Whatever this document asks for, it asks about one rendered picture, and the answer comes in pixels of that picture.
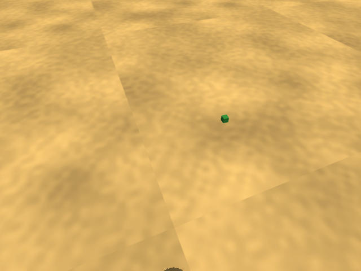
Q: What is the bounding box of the cube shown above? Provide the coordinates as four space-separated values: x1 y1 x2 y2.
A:
221 115 229 123

